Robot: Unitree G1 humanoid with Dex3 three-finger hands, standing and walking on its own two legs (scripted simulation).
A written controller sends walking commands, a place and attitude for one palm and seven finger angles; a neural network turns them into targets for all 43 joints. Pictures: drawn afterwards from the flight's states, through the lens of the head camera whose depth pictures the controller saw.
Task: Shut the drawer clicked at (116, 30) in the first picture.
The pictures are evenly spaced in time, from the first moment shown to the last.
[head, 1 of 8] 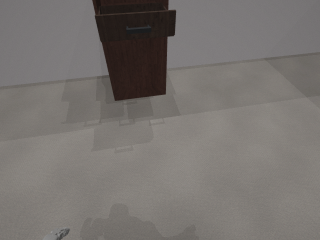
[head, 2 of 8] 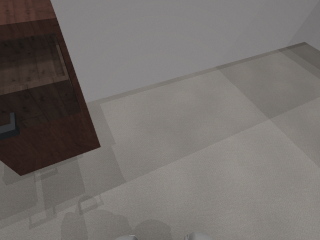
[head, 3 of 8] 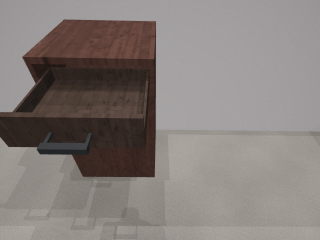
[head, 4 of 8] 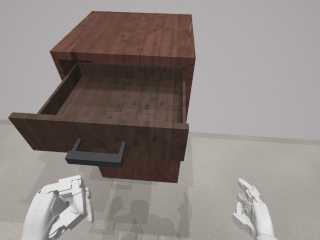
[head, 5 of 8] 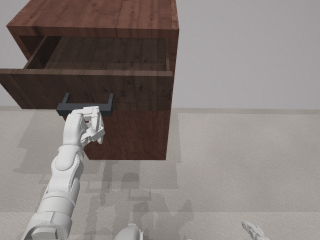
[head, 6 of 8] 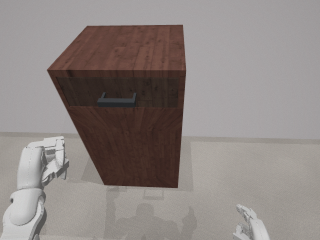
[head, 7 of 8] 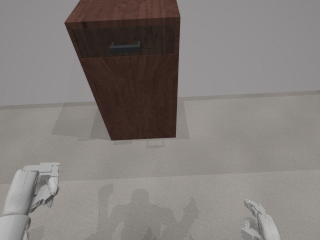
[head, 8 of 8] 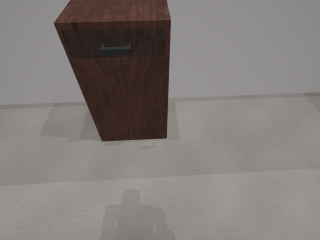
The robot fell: no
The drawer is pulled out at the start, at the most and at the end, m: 0.30 0.30 0.00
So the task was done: yes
